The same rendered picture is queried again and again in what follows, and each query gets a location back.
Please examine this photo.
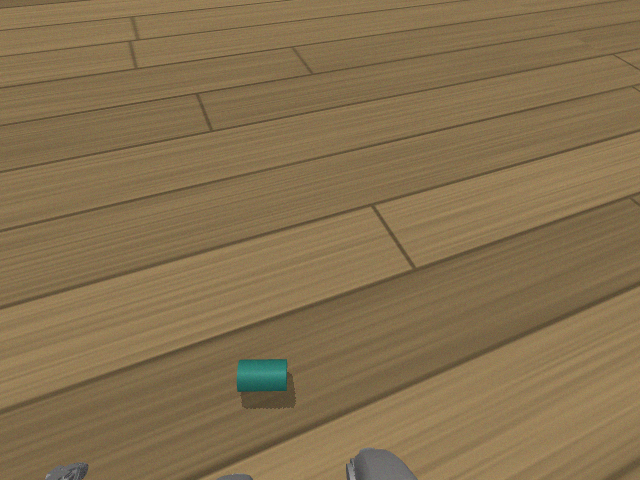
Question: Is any left robot hand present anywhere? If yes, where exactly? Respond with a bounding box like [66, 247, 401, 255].
[45, 462, 89, 480]

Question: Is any can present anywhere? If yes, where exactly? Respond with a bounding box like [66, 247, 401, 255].
[237, 359, 287, 392]

